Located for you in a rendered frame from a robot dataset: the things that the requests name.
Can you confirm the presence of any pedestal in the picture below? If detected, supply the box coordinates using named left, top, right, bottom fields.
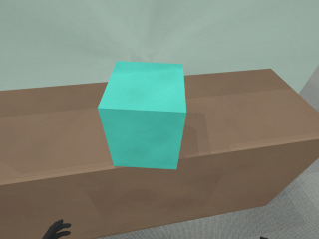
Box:
left=0, top=68, right=319, bottom=239

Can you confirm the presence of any robot left hand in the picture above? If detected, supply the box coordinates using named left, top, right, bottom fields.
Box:
left=42, top=219, right=71, bottom=239

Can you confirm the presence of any carton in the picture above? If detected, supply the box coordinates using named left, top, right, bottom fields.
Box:
left=98, top=61, right=186, bottom=170

